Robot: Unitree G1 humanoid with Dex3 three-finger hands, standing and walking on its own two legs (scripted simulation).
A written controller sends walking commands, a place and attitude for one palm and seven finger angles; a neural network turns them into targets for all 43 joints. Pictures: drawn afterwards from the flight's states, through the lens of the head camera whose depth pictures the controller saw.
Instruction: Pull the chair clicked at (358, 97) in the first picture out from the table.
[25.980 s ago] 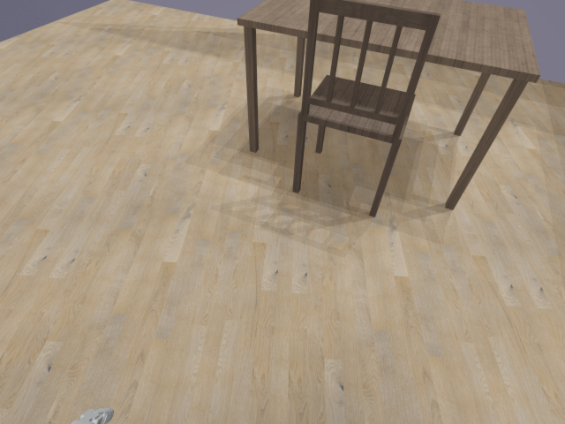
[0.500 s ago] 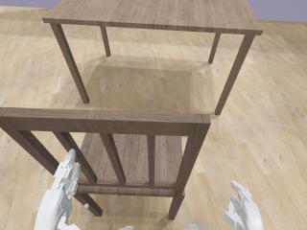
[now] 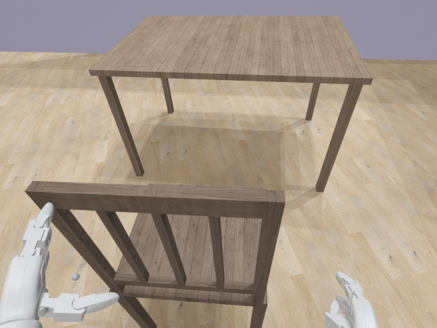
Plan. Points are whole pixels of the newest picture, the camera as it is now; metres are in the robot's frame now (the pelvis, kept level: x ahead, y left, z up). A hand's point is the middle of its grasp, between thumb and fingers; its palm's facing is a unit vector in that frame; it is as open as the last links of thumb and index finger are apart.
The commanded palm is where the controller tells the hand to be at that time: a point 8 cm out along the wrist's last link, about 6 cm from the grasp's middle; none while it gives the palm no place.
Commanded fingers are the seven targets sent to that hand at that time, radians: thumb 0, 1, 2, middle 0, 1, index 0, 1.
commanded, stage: draw the hand back to the body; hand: left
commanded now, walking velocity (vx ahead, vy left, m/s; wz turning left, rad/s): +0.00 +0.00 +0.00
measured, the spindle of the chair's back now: (172, 252) +0.28 +0.14 -0.05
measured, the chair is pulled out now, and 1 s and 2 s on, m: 0.60 0.60 0.60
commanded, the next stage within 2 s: step back with the hand held close in 0.82 s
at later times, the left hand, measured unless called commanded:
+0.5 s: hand (33, 216) +0.20 +0.26 +0.20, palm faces +0.50 -0.75 -0.43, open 8.7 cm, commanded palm +0.15 +0.30 +0.20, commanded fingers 0.00 0.90 0.90 -0.20 -0.30 -0.20 -0.30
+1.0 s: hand (40, 219) +0.20 +0.26 +0.19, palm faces +0.47 -0.78 -0.41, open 7.4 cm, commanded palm +0.15 +0.29 +0.20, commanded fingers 0.00 0.90 0.90 -0.20 -0.30 -0.20 -0.30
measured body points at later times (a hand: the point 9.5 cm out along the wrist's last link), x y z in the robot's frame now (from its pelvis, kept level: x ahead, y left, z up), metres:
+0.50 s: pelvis +0.01 +0.00 +0.02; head -0.01 -0.03 +0.47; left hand +0.17 +0.30 +0.22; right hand +0.20 -0.22 -0.07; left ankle -0.03 +0.13 -0.72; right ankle +0.01 -0.12 -0.72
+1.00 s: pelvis +0.00 +0.00 +0.02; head -0.01 -0.03 +0.47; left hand +0.17 +0.30 +0.21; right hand +0.18 -0.23 -0.07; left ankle -0.03 +0.13 -0.72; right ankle +0.01 -0.12 -0.72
